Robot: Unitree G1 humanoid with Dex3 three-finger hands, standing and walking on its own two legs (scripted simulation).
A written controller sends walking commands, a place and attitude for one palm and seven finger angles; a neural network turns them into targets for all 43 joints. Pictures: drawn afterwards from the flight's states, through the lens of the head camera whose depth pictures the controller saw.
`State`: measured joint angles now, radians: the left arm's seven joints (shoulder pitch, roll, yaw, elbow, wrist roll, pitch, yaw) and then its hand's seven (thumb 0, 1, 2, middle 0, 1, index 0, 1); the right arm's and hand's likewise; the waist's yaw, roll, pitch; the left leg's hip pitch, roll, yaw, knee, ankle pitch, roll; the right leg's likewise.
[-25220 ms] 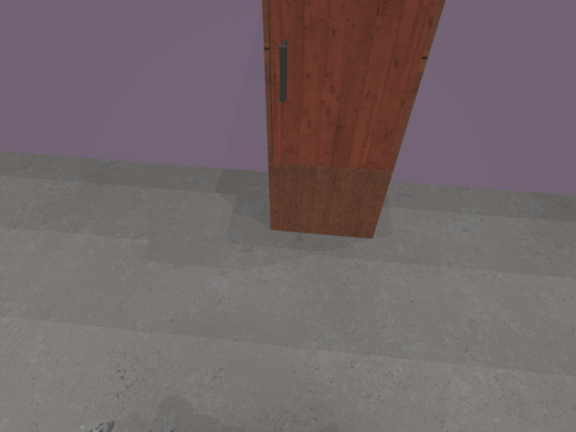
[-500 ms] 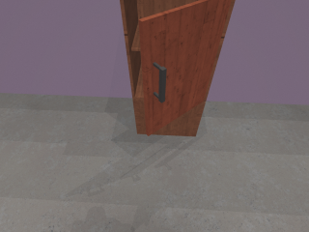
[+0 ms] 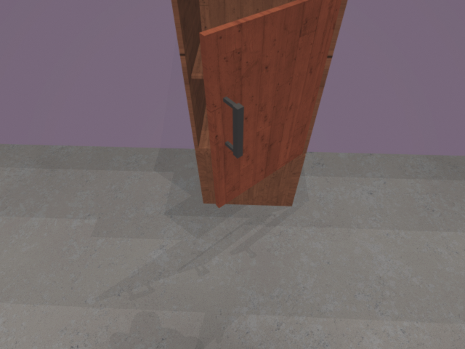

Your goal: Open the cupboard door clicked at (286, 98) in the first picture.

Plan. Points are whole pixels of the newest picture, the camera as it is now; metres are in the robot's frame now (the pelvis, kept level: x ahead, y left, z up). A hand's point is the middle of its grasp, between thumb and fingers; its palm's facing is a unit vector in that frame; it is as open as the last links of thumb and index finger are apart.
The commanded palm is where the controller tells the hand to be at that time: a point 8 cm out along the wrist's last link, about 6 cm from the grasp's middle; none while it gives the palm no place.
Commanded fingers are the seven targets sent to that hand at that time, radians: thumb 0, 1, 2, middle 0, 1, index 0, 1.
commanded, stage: walk to a spot facing it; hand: left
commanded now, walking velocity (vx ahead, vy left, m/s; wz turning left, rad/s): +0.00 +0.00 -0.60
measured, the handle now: (233, 128) +0.61 +0.04 +0.00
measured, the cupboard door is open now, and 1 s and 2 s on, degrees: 41 41 41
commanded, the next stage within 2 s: none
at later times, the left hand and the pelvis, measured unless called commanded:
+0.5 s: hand out of the picture +0.10 +0.17 -0.18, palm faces -0.18 -0.94 -0.30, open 7.4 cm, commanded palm none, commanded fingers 0.00 0.90 0.90 -0.20 -0.30 -0.20 -0.30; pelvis -0.02 -0.02 -0.02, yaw -13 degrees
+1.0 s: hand (166, 345) +0.16 +0.15 -0.18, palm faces -0.42 -0.88 -0.23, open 7.4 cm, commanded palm none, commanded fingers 0.00 0.90 0.90 -0.20 -0.30 -0.20 -0.30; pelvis +0.00 -0.01 -0.01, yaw -30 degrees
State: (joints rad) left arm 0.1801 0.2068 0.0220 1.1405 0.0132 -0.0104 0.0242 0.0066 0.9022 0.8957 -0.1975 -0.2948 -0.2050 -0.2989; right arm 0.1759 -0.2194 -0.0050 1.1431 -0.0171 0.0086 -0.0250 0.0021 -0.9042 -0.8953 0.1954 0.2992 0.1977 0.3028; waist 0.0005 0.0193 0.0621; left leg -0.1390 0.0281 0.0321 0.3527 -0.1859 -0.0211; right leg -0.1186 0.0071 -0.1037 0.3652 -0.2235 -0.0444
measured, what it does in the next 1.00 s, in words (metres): steps on the spot, turning right: left foot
